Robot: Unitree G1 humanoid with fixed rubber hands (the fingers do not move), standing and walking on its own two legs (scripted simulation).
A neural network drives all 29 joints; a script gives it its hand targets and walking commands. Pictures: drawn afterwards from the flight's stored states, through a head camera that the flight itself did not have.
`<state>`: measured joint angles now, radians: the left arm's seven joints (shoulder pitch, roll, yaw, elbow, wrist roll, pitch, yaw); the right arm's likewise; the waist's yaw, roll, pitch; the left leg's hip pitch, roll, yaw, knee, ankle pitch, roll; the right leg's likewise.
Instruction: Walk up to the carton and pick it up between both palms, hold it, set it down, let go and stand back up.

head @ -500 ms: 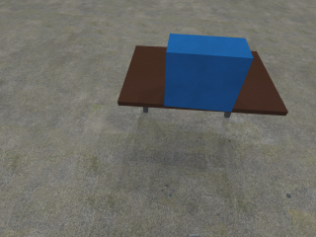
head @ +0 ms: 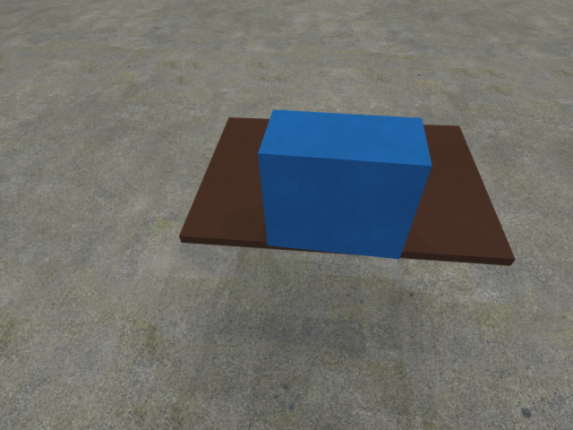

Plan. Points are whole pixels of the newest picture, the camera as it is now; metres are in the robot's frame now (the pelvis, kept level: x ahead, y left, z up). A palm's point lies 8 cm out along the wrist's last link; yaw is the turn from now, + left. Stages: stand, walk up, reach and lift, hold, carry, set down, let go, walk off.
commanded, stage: walk up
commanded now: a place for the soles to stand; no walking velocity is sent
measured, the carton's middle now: (338, 186) +0.65 -0.11 -0.05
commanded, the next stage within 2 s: none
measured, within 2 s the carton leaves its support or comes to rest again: neither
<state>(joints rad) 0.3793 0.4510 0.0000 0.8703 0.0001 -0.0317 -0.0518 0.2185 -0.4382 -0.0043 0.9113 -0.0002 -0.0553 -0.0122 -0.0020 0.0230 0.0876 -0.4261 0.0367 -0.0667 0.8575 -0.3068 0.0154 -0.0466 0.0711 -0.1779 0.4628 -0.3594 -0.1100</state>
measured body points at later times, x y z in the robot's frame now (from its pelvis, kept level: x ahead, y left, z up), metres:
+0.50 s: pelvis +0.14 -0.05 -0.03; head +0.17 -0.05 +0.42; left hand +0.24 +0.27 -0.13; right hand +0.19 -0.39 -0.14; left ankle +0.16 +0.13 -0.73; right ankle +0.24 -0.19 -0.73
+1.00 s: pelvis +0.27 -0.09 -0.02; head +0.31 -0.08 +0.43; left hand +0.36 +0.23 -0.13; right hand +0.33 -0.43 -0.12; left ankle +0.29 +0.03 -0.73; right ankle +0.26 -0.20 -0.70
